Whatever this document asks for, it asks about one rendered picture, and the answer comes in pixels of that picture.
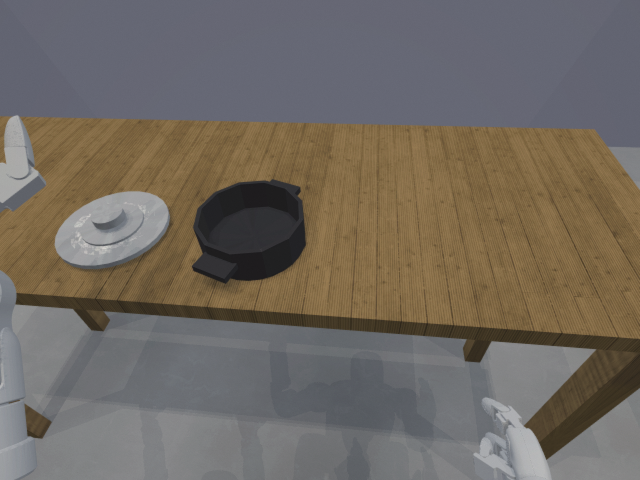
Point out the right robot hand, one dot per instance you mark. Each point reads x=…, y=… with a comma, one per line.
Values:
x=519, y=456

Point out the table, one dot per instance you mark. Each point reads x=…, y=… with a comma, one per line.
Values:
x=518, y=235

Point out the left robot hand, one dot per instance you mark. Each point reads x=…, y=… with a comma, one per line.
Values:
x=19, y=181

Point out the pot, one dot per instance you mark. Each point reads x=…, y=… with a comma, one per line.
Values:
x=250, y=231

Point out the lid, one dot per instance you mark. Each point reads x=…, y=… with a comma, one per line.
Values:
x=80, y=244

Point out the knob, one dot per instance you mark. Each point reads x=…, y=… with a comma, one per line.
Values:
x=108, y=216

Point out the left robot forearm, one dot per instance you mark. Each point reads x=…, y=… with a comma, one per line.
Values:
x=17, y=450

